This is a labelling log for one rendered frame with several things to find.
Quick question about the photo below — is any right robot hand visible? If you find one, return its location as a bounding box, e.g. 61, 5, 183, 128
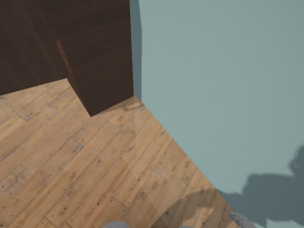
229, 212, 256, 228

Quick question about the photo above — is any cupboard door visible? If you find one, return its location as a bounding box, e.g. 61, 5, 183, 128
0, 0, 70, 96

